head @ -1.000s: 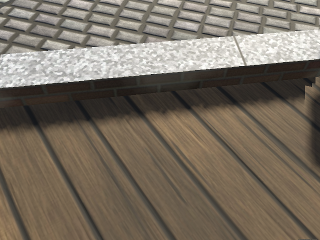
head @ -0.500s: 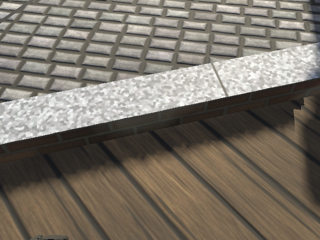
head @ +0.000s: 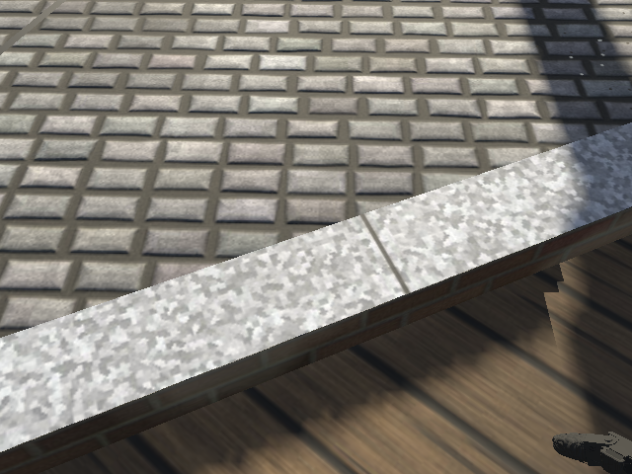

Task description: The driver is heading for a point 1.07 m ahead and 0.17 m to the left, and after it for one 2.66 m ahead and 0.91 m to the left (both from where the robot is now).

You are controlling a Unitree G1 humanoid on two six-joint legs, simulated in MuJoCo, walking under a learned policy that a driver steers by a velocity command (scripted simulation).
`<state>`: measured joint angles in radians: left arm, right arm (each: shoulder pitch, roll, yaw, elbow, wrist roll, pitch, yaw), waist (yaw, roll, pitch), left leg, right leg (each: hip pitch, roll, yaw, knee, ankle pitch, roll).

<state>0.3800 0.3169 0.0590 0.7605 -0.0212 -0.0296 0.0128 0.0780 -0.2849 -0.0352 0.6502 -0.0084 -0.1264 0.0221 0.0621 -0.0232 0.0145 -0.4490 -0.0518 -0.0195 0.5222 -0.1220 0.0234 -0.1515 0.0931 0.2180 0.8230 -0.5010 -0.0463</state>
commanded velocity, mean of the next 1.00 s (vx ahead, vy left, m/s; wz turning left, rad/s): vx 0.50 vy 0.00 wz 0.28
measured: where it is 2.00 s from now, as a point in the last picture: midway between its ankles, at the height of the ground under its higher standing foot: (264, 227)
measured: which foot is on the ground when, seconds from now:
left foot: down 0.00-0.42, up 0.44-0.92, down 0.94-1.00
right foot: up 0.00-0.40, down 0.42-0.92, up 0.94-1.00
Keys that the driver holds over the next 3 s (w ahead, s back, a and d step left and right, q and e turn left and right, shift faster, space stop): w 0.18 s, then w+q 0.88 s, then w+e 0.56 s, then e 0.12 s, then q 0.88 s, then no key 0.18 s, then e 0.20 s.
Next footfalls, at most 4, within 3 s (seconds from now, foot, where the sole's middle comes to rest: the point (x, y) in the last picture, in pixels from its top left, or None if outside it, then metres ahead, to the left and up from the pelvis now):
0.42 right None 0.38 -0.15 -0.76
0.94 left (283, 435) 0.54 0.14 -0.76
1.40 right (303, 265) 0.88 0.12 -0.62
1.88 left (222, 185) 1.12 0.34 -0.62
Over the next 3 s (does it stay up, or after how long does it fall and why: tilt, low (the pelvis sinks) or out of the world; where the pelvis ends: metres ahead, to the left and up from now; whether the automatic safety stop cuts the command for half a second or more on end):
stays up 1.01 0.22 0.15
